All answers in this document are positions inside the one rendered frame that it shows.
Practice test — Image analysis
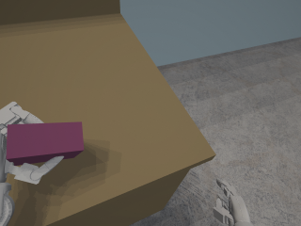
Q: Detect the robot right hand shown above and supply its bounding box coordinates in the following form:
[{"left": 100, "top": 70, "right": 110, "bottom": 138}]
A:
[{"left": 214, "top": 178, "right": 251, "bottom": 226}]

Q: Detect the left robot forearm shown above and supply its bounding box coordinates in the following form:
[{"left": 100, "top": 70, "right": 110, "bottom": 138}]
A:
[{"left": 0, "top": 182, "right": 15, "bottom": 226}]

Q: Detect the table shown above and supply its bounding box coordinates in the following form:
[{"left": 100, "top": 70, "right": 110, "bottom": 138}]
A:
[{"left": 0, "top": 0, "right": 216, "bottom": 226}]

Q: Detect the robot left hand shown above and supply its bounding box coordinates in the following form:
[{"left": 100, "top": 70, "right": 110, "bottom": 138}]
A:
[{"left": 0, "top": 102, "right": 64, "bottom": 185}]

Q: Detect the sponge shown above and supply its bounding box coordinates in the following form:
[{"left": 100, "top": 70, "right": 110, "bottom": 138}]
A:
[{"left": 6, "top": 121, "right": 84, "bottom": 166}]

